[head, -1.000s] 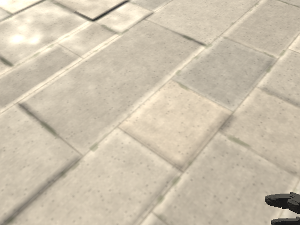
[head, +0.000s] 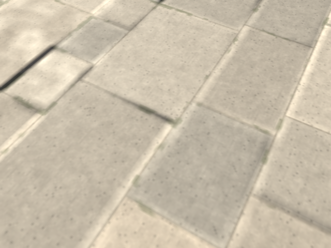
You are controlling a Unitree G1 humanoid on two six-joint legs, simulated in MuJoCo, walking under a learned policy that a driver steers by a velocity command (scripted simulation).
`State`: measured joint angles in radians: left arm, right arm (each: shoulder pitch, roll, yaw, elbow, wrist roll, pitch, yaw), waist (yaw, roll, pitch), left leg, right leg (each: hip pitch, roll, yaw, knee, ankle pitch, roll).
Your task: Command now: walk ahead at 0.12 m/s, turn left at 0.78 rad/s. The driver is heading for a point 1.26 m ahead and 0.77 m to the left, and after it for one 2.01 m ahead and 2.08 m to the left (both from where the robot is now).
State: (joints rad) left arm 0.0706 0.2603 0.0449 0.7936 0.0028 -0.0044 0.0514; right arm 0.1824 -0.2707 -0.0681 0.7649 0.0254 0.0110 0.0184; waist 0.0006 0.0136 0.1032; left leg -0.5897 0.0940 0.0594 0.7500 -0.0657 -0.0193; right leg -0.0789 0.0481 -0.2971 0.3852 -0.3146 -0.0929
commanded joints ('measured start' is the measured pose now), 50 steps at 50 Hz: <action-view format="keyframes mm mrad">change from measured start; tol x32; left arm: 1 -45 149 39 -76 -17 26 7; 50 -24 167 71 -164 -8 -5 -43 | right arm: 1 51 -107 -35 -79 -2 -4 25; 50 82 -234 -72 -270 -61 8 -21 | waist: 1 -20 -100 -156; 5 -49 286 -210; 9 4 -58 -233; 25 17 171 -239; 28 -59 -289 -207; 50 -91 176 -336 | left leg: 1 95 -52 73 -41 -86 45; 4 431 -94 -40 -293 232 182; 5 584 67 -378 -250 764 299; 6 732 222 -813 -356 532 509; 25 311 -92 -612 -272 -83 144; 27 13 -311 -304 105 -575 50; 32 -93 -111 -171 535 -308 -47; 45 212 -42 31 -111 -234 4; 50 629 302 -427 -349 524 373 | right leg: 1 99 -313 55 92 906 -60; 4 -84 -230 48 539 753 53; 5 -380 -21 78 806 -197 119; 6 -573 116 341 1072 -386 154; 25 -162 0 428 -7 155 117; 28 -50 -466 902 -137 293 -178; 45 -1 -380 206 14 406 -41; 50 -636 -134 286 880 -326 169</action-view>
